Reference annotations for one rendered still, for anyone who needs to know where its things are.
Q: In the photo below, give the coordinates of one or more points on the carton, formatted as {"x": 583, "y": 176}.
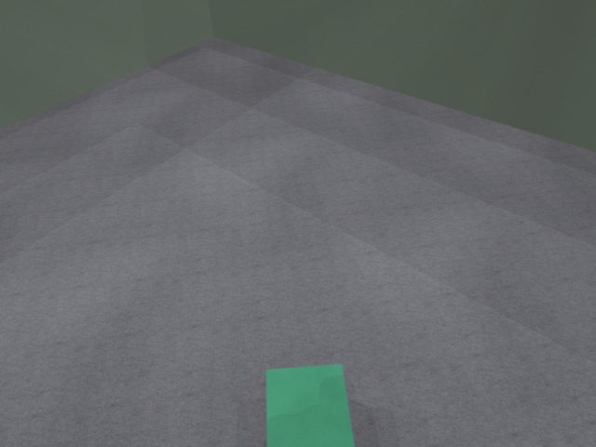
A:
{"x": 307, "y": 407}

